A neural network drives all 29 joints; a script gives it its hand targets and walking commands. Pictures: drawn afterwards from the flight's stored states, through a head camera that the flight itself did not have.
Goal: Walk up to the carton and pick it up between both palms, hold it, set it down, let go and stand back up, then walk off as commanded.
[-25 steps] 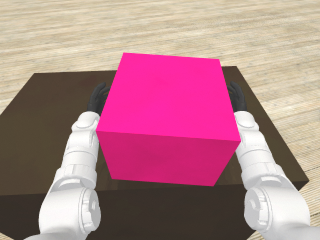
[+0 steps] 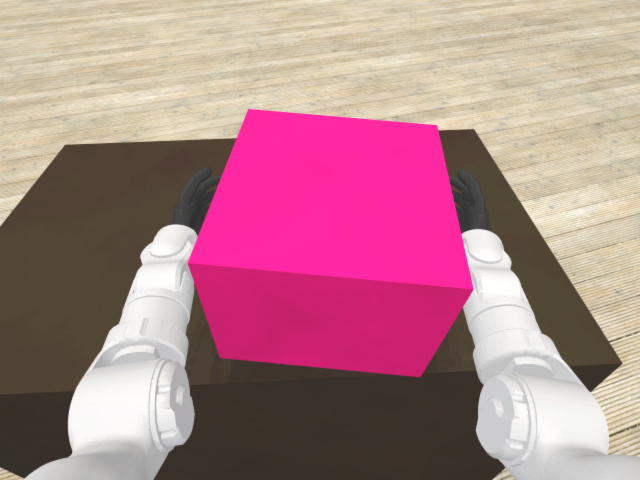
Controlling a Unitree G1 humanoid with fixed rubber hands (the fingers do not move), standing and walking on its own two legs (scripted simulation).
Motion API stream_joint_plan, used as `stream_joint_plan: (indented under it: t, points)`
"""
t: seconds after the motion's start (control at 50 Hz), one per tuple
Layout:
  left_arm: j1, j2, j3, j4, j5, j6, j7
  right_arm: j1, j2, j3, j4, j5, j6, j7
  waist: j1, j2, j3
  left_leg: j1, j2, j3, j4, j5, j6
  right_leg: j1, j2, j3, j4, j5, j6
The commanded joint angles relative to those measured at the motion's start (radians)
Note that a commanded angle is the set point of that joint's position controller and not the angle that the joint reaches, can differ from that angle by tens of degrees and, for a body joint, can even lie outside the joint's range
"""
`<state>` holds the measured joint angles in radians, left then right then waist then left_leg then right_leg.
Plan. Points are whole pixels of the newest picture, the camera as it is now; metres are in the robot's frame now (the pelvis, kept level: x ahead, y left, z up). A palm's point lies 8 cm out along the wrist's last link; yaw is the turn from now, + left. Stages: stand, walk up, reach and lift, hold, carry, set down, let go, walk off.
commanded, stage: set down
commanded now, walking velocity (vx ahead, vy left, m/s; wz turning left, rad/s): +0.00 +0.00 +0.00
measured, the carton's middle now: (331, 238) +0.42 +0.01 +0.09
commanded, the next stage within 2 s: none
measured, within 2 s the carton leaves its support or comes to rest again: neither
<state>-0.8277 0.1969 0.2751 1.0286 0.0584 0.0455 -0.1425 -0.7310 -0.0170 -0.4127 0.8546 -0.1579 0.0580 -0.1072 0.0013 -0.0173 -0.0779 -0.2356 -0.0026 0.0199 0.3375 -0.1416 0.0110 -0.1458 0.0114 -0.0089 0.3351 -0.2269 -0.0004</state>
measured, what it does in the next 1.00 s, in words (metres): stands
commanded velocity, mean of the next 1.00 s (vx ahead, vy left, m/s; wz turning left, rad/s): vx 0.00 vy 0.00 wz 0.00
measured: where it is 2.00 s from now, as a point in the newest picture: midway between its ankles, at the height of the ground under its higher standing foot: outside the picture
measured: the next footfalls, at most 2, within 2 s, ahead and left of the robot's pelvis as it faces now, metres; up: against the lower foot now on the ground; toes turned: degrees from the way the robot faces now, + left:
none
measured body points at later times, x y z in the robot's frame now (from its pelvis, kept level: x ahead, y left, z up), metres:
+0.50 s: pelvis +0.02 +0.00 +0.00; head +0.02 +0.01 +0.45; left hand +0.45 +0.19 +0.11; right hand +0.43 -0.18 +0.10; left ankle +0.02 +0.11 -0.75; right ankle -0.04 -0.11 -0.75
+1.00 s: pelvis +0.04 +0.01 +0.00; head +0.07 +0.02 +0.45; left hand +0.48 +0.20 +0.09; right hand +0.45 -0.17 +0.09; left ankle +0.02 +0.11 -0.75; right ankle -0.03 -0.11 -0.74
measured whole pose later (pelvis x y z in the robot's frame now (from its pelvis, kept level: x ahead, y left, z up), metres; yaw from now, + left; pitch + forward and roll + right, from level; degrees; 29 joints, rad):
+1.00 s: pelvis +0.04 +0.01 +0.00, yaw +0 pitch +7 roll +0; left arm -0.87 0.23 0.28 1.17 0.06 -0.09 -0.17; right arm -0.73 0.03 -0.51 0.86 -0.27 -0.01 -0.09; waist -0.02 -0.02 -0.07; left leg -0.25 -0.01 0.02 0.33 -0.19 0.01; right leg -0.17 0.00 -0.01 0.34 -0.25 0.02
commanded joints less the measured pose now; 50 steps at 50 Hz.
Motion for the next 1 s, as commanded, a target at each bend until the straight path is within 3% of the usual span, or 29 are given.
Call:
stream_joint_plan:
  t: [0.0,0.06,0.08,0.1,0.12,0.18,0.24,0.26,0.3,0.32,0.38,0.42,0.48,0.5,0.52,0.58,0.6,0.66,0.68,0.7,0.72,0.78,0.82,0.86,0.88,0.92,0.94,0.98]
  points:
    - [-0.933,-0.487,-0.212,-0.148,-0.023,-0.095,-0.111,-0.865,0.581,0.22,-0.217,-0.072,-0.122,0.117,-0.104,-0.014,-0.559,0.16,-0.016,0.063,-0.055,0.154,-0.018,0.183,-0.027,-0.017,0.012,0.506,0.086]
    - [-0.92,-0.47,-0.189,-0.131,-0.008,-0.11,-0.114,-0.808,0.585,0.222,-0.171,-0.077,-0.113,0.117,-0.105,-0.005,-0.519,0.157,-0.016,0.061,-0.052,0.177,-0.012,0.189,-0.039,-0.004,0.013,0.555,0.095]
    - [-0.938,-0.439,-0.172,-0.125,-0.011,-0.107,-0.121,-0.81,0.58,0.214,-0.175,-0.088,-0.103,0.116,-0.102,-0.05,-0.491,0.135,-0.019,0.06,-0.072,0.123,0.001,0.204,-0.043,-0.008,0.01,0.532,0.103]
    - [-0.913,-0.453,-0.166,-0.106,-0.008,-0.11,-0.12,-0.798,0.585,0.224,-0.167,-0.088,-0.109,0.12,-0.097,-0.035,-0.485,0.117,-0.027,0.064,-0.078,0.124,0.001,0.216,-0.045,0.0,0.01,0.549,0.104]
    - [-0.939,-0.439,-0.159,-0.094,-0.001,-0.104,-0.127,-0.824,0.578,0.191,-0.163,-0.102,-0.104,0.118,-0.099,-0.042,-0.463,0.103,-0.017,0.062,-0.085,0.081,0.005,0.205,-0.047,-0.007,0.013,0.502,0.099]
    - [-0.928,-0.418,-0.142,-0.044,-0.008,-0.103,-0.138,-0.831,0.576,0.175,-0.181,-0.125,-0.093,0.109,-0.117,-0.068,-0.465,0.061,-0.02,0.063,-0.093,0.048,0.014,0.215,-0.056,0.002,0.027,0.523,0.11]
    - [-0.964,-0.469,-0.178,-0.108,-0.014,-0.137,-0.128,-0.855,0.602,0.183,-0.204,-0.121,-0.119,0.118,-0.121,-0.012,-0.571,0.085,-0.015,0.05,-0.074,0.142,-0.004,0.229,-0.054,0.001,0.041,0.598,0.105]
    - [-0.957,-0.466,-0.175,-0.106,-0.011,-0.141,-0.126,-0.836,0.597,0.178,-0.201,-0.131,-0.121,0.12,-0.127,-0.019,-0.571,0.101,-0.02,0.055,-0.065,0.16,-0.007,0.225,-0.047,-0.007,0.043,0.617,0.107]
    - [-0.957,-0.467,-0.169,-0.094,-0.008,-0.154,-0.123,-0.844,0.604,0.199,-0.193,-0.128,-0.128,0.121,-0.109,-0.012,-0.605,0.098,-0.018,0.051,-0.053,0.186,-0.008,0.218,-0.049,-0.004,0.042,0.621,0.105]
    - [-0.953,-0.463,-0.169,-0.08,-0.009,-0.149,-0.127,-0.825,0.597,0.18,-0.195,-0.135,-0.123,0.122,-0.128,-0.019,-0.573,0.095,-0.017,0.046,-0.052,0.184,-0.012,0.216,-0.049,-0.01,0.048,0.641,0.104]
    - [-0.963,-0.412,-0.14,-0.058,-0.001,-0.146,-0.142,-0.796,0.585,0.142,-0.155,-0.16,-0.113,0.111,-0.143,-0.058,-0.518,0.032,-0.024,0.053,-0.073,0.111,0.005,0.248,-0.066,-0.006,0.055,0.643,0.118]
    - [-0.931,-0.41,-0.124,-0.041,0.009,-0.148,-0.145,-0.831,0.597,0.167,-0.195,-0.151,-0.113,0.112,-0.111,-0.063,-0.521,0.022,-0.023,0.055,-0.07,0.144,0.013,0.263,-0.061,0.0,0.066,0.682,0.123]
    - [-0.947,-0.435,-0.133,-0.058,-0.001,-0.159,-0.146,-0.803,0.61,0.157,-0.191,-0.16,-0.114,0.116,-0.13,-0.026,-0.552,0.05,-0.017,0.05,-0.057,0.189,-0.004,0.266,-0.057,-0.005,0.072,0.688,0.113]
    - [-0.927,-0.44,-0.135,-0.038,0.004,-0.153,-0.146,-0.824,0.609,0.17,-0.219,-0.168,-0.122,0.112,-0.126,-0.058,-0.572,0.053,-0.018,0.05,-0.051,0.2,0.0,0.249,-0.053,-0.01,0.081,0.74,0.122]
    - [-0.95,-0.463,-0.148,-0.046,0.0,-0.168,-0.143,-0.826,0.61,0.171,-0.21,-0.167,-0.134,0.116,-0.135,-0.023,-0.594,0.06,-0.016,0.045,-0.047,0.224,-0.006,0.26,-0.055,-0.01,0.081,0.735,0.115]
    - [-0.934,-0.453,-0.148,-0.036,0.002,-0.185,-0.137,-0.819,0.626,0.176,-0.211,-0.154,-0.144,0.118,-0.123,-0.04,-0.63,0.012,-0.023,0.049,-0.037,0.242,-0.003,0.262,-0.056,-0.013,0.105,0.797,0.118]
    - [-0.936,-0.43,-0.149,-0.038,0.003,-0.181,-0.14,-0.813,0.607,0.163,-0.189,-0.153,-0.138,0.117,-0.139,-0.028,-0.595,-0.001,-0.025,0.048,-0.034,0.229,-0.008,0.259,-0.058,-0.012,0.102,0.786,0.121]
    - [-0.892,-0.428,-0.104,-0.005,0.025,-0.171,-0.142,-0.758,0.604,0.16,-0.176,-0.161,-0.129,0.121,-0.12,-0.05,-0.557,0.014,-0.022,0.051,-0.043,0.231,0.001,0.266,-0.059,-0.015,0.101,0.778,0.126]
    - [-0.904,-0.434,-0.13,-0.011,0.015,-0.177,-0.146,-0.798,0.618,0.161,-0.182,-0.165,-0.138,0.116,-0.127,-0.046,-0.575,0.003,-0.023,0.047,-0.031,0.248,-0.008,0.28,-0.061,-0.009,0.113,0.811,0.126]
    - [-0.907,-0.45,-0.151,-0.025,0.007,-0.182,-0.141,-0.778,0.614,0.15,-0.167,-0.165,-0.141,0.115,-0.156,-0.014,-0.591,0.037,-0.019,0.042,-0.018,0.286,-0.017,0.245,-0.058,-0.017,0.109,0.813,0.122]
    - [-0.904,-0.453,-0.134,-0.032,0.022,-0.186,-0.138,-0.778,0.625,0.169,-0.172,-0.154,-0.142,0.118,-0.13,-0.035,-0.592,0.024,-0.018,0.047,-0.023,0.289,-0.015,0.263,-0.051,-0.016,0.112,0.808,0.122]
    - [-0.877,-0.473,-0.156,-0.034,0.018,-0.198,-0.132,-0.772,0.627,0.196,-0.199,-0.15,-0.17,0.12,-0.12,0.0,-0.643,0.081,-0.013,0.04,0.023,0.426,-0.034,0.209,-0.045,-0.02,0.126,0.867,0.122]
    - [-0.867,-0.47,-0.133,-0.027,0.034,-0.197,-0.131,-0.728,0.636,0.205,-0.156,-0.147,-0.16,0.122,-0.114,-0.016,-0.595,0.085,-0.02,0.04,0.015,0.398,-0.019,0.205,-0.043,-0.015,0.112,0.841,0.124]
    - [-0.85,-0.463,-0.141,-0.006,0.027,-0.193,-0.136,-0.731,0.632,0.199,-0.172,-0.157,-0.166,0.121,-0.127,-0.032,-0.593,0.019,-0.025,0.043,-0.001,0.351,-0.013,0.255,-0.053,-0.012,0.133,0.903,0.129]
    - [-0.831,-0.453,-0.124,0.005,0.034,-0.199,-0.141,-0.72,0.641,0.218,-0.187,-0.15,-0.166,0.116,-0.113,-0.044,-0.605,-0.004,-0.026,0.043,-0.007,0.324,-0.004,0.288,-0.062,0.001,0.142,0.925,0.134]
    - [-0.861,-0.457,-0.146,-0.03,0.029,-0.213,-0.127,-0.723,0.665,0.225,-0.158,-0.133,-0.165,0.123,-0.114,-0.025,-0.611,0.026,-0.019,0.034,-0.002,0.376,-0.012,0.242,-0.055,-0.009,0.141,0.887,0.131]
    - [-0.834,-0.462,-0.149,-0.036,0.031,-0.219,-0.125,-0.716,0.644,0.217,-0.154,-0.131,-0.175,0.125,-0.111,0.015,-0.633,0.057,-0.019,0.034,0.02,0.421,-0.025,0.205,-0.048,-0.018,0.134,0.864,0.123]
    - [-0.863,-0.499,-0.189,-0.041,0.011,-0.225,-0.119,-0.724,0.649,0.196,-0.156,-0.144,-0.201,0.126,-0.135,0.023,-0.692,0.168,-0.003,0.019,0.061,0.533,-0.042,0.109,-0.032,-0.034,0.124,0.827,0.111]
